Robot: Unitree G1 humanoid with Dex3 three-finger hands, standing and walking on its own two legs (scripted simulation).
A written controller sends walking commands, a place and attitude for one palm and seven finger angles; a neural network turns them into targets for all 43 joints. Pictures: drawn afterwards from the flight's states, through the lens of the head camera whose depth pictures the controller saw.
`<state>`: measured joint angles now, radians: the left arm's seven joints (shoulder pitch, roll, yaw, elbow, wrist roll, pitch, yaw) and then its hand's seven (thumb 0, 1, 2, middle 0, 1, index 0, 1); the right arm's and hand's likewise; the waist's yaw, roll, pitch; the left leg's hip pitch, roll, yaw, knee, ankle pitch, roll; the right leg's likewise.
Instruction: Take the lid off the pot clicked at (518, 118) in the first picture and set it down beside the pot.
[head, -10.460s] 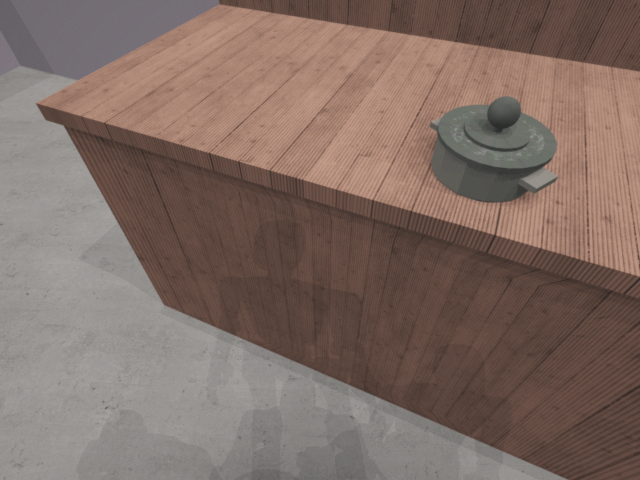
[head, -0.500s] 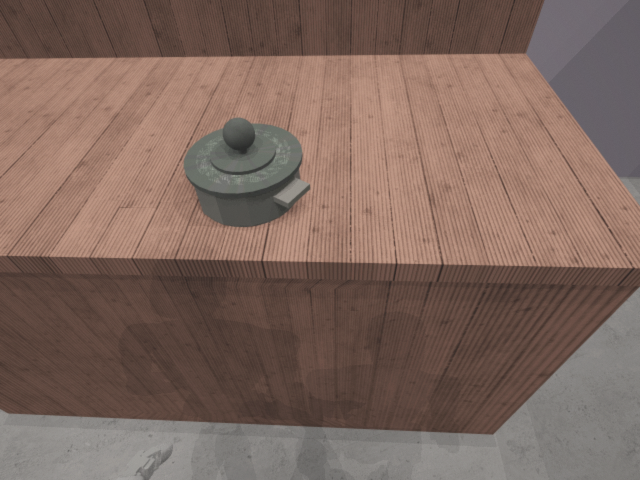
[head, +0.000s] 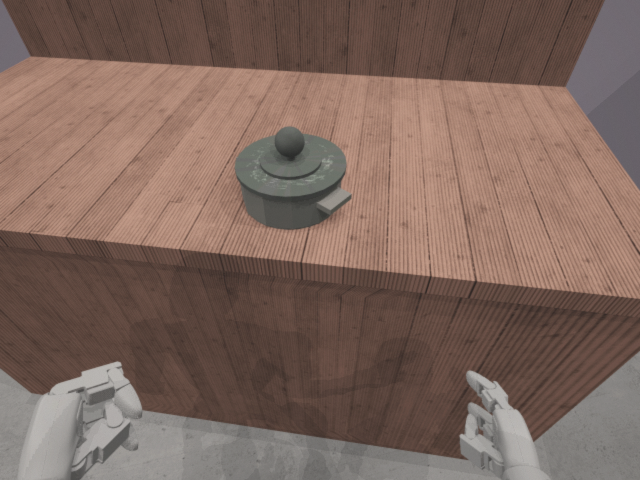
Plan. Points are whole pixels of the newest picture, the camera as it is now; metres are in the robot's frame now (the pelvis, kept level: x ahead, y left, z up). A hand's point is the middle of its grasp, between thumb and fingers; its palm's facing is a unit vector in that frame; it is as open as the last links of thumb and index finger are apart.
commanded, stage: raise the hand higher, near the body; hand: left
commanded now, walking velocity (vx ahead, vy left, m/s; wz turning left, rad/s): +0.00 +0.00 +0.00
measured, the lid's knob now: (289, 141) +0.54 +0.14 +0.16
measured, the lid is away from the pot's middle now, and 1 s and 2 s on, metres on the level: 0.00 0.00 0.00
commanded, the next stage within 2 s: reach forward and open the fingers in 0.84 s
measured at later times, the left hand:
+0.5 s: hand (94, 370) +0.16 +0.24 +0.15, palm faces +0.35 -0.85 -0.40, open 3.1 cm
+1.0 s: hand (80, 332) +0.16 +0.23 +0.21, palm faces +0.47 -0.72 -0.51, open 3.1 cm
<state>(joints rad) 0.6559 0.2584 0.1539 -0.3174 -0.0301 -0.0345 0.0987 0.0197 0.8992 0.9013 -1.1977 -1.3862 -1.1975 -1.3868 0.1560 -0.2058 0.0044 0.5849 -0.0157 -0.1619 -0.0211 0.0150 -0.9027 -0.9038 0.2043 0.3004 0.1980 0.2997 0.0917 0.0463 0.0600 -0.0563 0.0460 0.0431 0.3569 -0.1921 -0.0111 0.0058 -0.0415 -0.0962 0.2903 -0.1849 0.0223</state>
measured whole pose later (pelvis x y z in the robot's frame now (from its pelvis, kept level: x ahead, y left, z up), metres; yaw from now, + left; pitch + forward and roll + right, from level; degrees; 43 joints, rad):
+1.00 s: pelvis -0.02 -0.01 +0.00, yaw -1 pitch -8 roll -1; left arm 0.45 0.37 0.33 -0.57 0.10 -0.17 0.13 0.02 0.89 0.90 -1.31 -1.50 -1.31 -1.50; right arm 0.20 -0.23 0.00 0.66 -0.02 -0.20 -0.01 0.02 -0.90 -0.90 0.21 0.30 0.20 0.30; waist 0.09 0.07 0.07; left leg -0.07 0.07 0.06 0.38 -0.17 -0.02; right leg -0.02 -0.02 -0.07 0.32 -0.16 0.01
